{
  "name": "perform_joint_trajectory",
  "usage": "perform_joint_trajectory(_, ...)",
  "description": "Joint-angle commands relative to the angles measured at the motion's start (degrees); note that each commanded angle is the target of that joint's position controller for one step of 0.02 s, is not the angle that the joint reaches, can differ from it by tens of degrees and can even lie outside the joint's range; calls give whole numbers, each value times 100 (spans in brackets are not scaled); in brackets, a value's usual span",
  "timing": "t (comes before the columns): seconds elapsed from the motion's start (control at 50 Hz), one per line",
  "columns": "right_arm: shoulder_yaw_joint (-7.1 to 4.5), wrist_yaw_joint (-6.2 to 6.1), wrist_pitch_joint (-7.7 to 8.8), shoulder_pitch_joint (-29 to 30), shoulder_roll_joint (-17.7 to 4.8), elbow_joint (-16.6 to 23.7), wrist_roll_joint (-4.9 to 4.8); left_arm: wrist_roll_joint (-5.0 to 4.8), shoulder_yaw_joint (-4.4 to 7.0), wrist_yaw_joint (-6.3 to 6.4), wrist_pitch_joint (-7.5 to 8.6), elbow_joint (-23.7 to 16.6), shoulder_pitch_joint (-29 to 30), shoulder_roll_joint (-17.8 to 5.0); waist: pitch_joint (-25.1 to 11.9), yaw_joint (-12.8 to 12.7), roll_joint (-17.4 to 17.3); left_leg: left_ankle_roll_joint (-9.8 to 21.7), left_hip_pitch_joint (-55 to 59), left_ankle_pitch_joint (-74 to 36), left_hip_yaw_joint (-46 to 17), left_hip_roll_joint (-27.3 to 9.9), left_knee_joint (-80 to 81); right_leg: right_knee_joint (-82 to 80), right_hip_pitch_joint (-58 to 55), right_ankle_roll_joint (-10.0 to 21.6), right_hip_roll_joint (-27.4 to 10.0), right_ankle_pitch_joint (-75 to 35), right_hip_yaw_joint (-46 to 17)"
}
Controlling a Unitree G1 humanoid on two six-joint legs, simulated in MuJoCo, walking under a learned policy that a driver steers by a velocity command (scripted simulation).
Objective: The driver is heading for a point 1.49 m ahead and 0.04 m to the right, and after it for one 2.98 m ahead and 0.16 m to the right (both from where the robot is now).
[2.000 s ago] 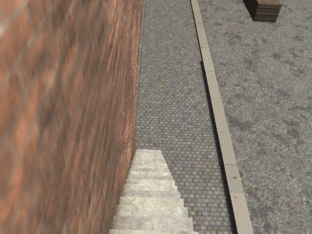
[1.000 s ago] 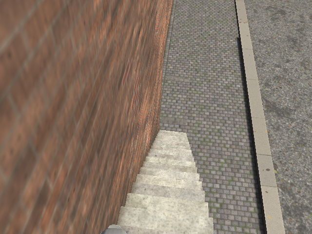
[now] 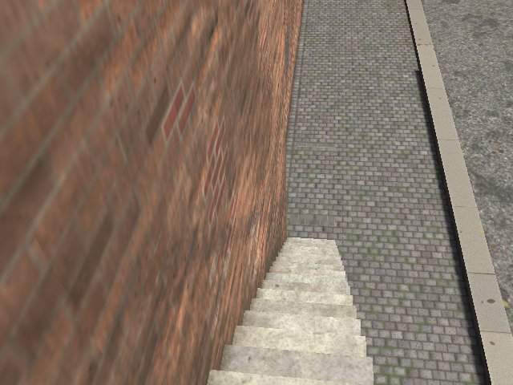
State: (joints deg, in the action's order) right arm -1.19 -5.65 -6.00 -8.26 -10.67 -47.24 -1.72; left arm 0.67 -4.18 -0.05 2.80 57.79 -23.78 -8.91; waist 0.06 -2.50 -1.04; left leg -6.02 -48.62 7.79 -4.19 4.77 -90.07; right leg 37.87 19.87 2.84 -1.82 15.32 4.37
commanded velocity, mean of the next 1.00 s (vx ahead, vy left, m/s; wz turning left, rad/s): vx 0.00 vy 0.00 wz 0.00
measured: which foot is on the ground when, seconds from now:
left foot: up 0.00-0.12, down 0.14-1.00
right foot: down 0.00-1.00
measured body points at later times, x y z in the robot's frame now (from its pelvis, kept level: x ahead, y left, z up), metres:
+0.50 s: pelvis +0.02 +0.00 +0.01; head -0.01 +0.01 +0.46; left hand +0.06 +0.22 -0.14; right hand +0.04 -0.24 -0.13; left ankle +0.06 +0.12 -0.72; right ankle +0.05 -0.10 -0.72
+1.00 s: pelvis +0.08 -0.01 +0.02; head +0.06 -0.01 +0.47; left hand +0.15 +0.21 -0.12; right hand +0.09 -0.27 -0.13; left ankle +0.06 +0.12 -0.72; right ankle +0.05 -0.11 -0.72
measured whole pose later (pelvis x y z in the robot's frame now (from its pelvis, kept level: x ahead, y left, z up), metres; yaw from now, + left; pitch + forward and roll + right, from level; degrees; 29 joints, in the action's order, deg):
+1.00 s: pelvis +0.08 -0.01 +0.02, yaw -3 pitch -2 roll +0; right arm 0.2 -0.1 -1.6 -17.5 -14.3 -58.9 -3.0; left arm 3.0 -2.5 -1.8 1.3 49.4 -19.1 -10.3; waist -0.8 -1.4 -0.8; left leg -1.4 -5.6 15.1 3.3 -2.6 -23.0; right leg 22.4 5.4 2.0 2.9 14.8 -1.7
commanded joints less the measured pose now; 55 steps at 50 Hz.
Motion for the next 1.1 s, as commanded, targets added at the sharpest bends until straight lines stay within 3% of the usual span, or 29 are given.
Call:
perform_joint_trajectory(0.02, 150, 259, -78, -485, 42, 42, 153, -88, 72, 146, -60, -441, 827, -655, 348, 413, 906, 60, 1875, -737, 269, -462, 3585, -2136, 1127, -101, -954, 2115, -1367)
perform_joint_trajectory(0.04, 102, 354, -68, -614, -190, -115, 171, -43, 173, 140, -146, -420, 618, -874, 375, 222, 1272, 187, 2720, -219, 604, -395, 4358, -2521, 1363, 2, -969, 2681, -1468)
perform_joint_trajectory(0.06, 41, 386, -64, -1441, -334, -566, 313, 92, 216, 38, -65, -469, 911, -1117, 13, 455, 1633, 179, 4730, -908, 952, -123, 2674, -2672, 2564, 115, -979, 2150, -1322)
perform_joint_trajectory(0.08, 46, 403, -32, -1721, -349, -567, 274, 64, 249, -22, -71, -514, 1356, -1103, 504, 774, 1817, 247, 4702, -135, 824, -288, 3258, -2535, 2826, 140, -829, 2149, -1107)
perform_joint_trajectory(0.1, 65, 377, 36, -1098, -417, -257, 36, 16, 299, -42, -277, -435, 903, -989, 1106, 546, 1608, 413, 3258, 1907, 806, -371, 6079, -2433, 1250, 212, -675, 2746, -1248)
perform_joint_trajectory(0.12, 23, 321, 108, -1041, -485, -425, 19, 56, 363, -65, -385, -368, 230, -889, 1210, 11, 1206, 359, 3381, 2054, 787, -440, 6555, -2432, 773, 283, -697, 2476, -1689)
perform_joint_trajectory(0.14, 33, 328, 183, -1527, -431, -563, 66, 45, 372, -78, -451, -345, 110, -769, 1157, 80, 849, 356, 3921, 1632, 265, -937, 6791, -2127, 795, 194, -607, 2144, -1894)
perform_joint_trajectory(0.16, 63, 309, 238, -1493, -538, -603, 102, -7, 352, -131, -496, -565, 45, -507, 1103, -141, 9, 570, 3724, 1682, -367, -1461, 6594, -1722, 760, 53, -375, 990, -1555)
perform_joint_trajectory(0.18, -22, 1008, 751, -1117, -331, -342, 469, -90, 594, 83, -123, -1029, 577, -1158, 1849, 96, -2188, 1158, 2267, 3150, -1211, -1145, 7418, 94, 1611, -250, 395, 1528, -104)
perform_joint_trajectory(0.2, 218, 1325, 1018, -1110, 362, -524, 443, 20, 568, 56, -14, -739, 494, -987, 1279, 49, -1618, 1092, 2457, 4685, -1973, -1470, 7652, 606, 1542, -519, 282, 1717, -338)
perform_joint_trajectory(0.22, 220, 559, 783, -1050, -19, -432, -167, 427, 529, -141, -418, -573, 164, -635, 572, 121, -546, 1345, 2281, 3552, -2047, -2138, 7894, 307, -57, -105, -228, 473, -1037)
perform_joint_trajectory(0.24, 207, 328, 680, -556, -289, -492, -217, 256, 419, -274, -526, -611, 71, -220, 296, -346, -609, 1039, 1696, 3070, -1278, -1783, 7798, -44, -1173, -67, -103, 155, -895)
perform_joint_trajectory(0.28, 82, 240, 535, -483, -827, -432, -124, 189, 384, -412, -598, -801, 301, -221, 89, -408, -463, 721, 1641, 2954, -722, -1497, 7701, -582, -1832, 59, 167, 232, -734)
perform_joint_trajectory(0.3, 101, 277, 515, -773, -781, -467, -100, 195, 412, -409, -637, -801, 352, -389, 203, -243, -321, 644, 1685, 2997, -729, -1484, 7749, -817, -1807, 71, 174, 253, -773)
perform_joint_trajectory(0.36, 128, 376, 470, -960, -630, -602, -87, 247, 323, -413, -600, -799, 271, -395, 636, -136, -131, 434, 2036, 2741, -286, -1371, 7425, -1434, -1296, -20, -159, 235, -1219)
perform_joint_trajectory(0.42, 151, 423, 434, -917, -625, -655, -10, 252, 322, -353, -497, -901, 412, -614, 480, 63, 12, 536, 2766, 1918, -60, -1309, 7103, -1641, -922, -33, -190, 171, -1358)
perform_joint_trajectory(0.48, 166, 425, 506, -1164, -617, -769, 16, 250, 312, -277, -463, -1009, 468, -518, 452, 169, -146, 528, 2999, 1677, 27, -1307, 7055, -1706, -797, -115, -219, 317, -1422)
perform_joint_trajectory(0.56, 171, 455, 528, -1062, -610, -828, -2, 279, 317, -193, -408, -1035, 537, -549, 496, 133, 43, 636, 3171, 1667, 84, -1386, 7138, -1964, -820, -84, -321, 275, -1591)
perform_joint_trajectory(0.6, 89, 528, 540, -1180, -795, -891, -31, 306, 320, -176, -338, -1069, 397, -589, 629, 84, 109, 608, 3089, 1523, 119, -1370, 7214, -1950, -1000, -30, -342, 222, -1673)
perform_joint_trajectory(0.64, 40, 558, 516, -1218, -870, -959, -157, 306, 298, -236, -282, -1013, 144, -617, 627, -29, 100, 623, 3152, 1433, 47, -1362, 7139, -2018, -1020, -52, -453, 243, -1805)
perform_joint_trajectory(0.7, -32, 611, 514, -1168, -1007, -966, -136, 285, 315, -224, -217, -1011, 164, -638, 715, -29, 215, 632, 3243, 1103, -14, -1415, 7151, -2046, -1021, -85, -491, 51, -1827)
perform_joint_trajectory(0.72, 2, 600, 495, -1184, -829, -936, -128, 275, 285, -222, -204, -1045, 168, -621, 579, 16, 326, 617, 3402, 1011, -32, -1438, 7215, -2068, -1091, -103, -473, -30, -1834)
perform_joint_trajectory(0.8, 25, 586, 499, -1068, -804, -943, -125, 249, 268, -203, -140, -1142, 364, -539, 469, 65, 205, 560, 3609, 356, -56, -1453, 7253, -1956, -1305, -89, -496, -1127, -1765)
perform_joint_trajectory(0.84, -23, 578, 523, -1141, -1028, -1006, -158, 251, 288, -165, -95, -1097, 276, -590, 320, 61, 195, 536, 3704, 88, -81, -1456, 7084, -1806, -1446, -61, -569, -1790, -1762)
perform_joint_trajectory(0.88, 36, 550, 488, -1188, -889, -994, -152, 228, 260, -175, -79, -1107, 256, -578, 140, 106, 254, 508, 3847, -62, -64, -1456, 7089, -1751, -1592, -71, -571, -2154, -1752)
perform_joint_trajectory(0.92, 7, 557, 506, -1175, -1051, -1034, -153, 233, 281, -155, -88, -1088, 265, -618, 177, 80, 189, 517, 3806, -166, -59, -1457, 7012, -1700, -1622, -51, -609, -2315, -1739)
perform_joint_trajectory(1.0, 91, 522, 444, -1156, -841, -1009, -95, 191, 284, -177, -82, -1031, 259, -689, 227, 145, 342, 507, 3947, -456, -2, -1420, 6988, -1775, -1561, -90, -531, -2649, -1637)
perform_joint_trajectory(1.04, 75, 489, 433, -1115, -879, -1052, -176, 177, 292, -137, -154, -1078, 482, -711, 266, 213, 284, 509, 3876, -643, 60, -1414, 6983, -1700, -1556, -112, -493, -2952, -1526)
perform_joint_trajectory(1.1, 75, 469, 463, -1180, -890, -1123, -167, 201, 317, -90, -224, -1084, 430, -734, 107, 142, 117, 537, 3914, -882, 113, -1408, 6923, -1600, -1685, -65, -484, -2964, -1471)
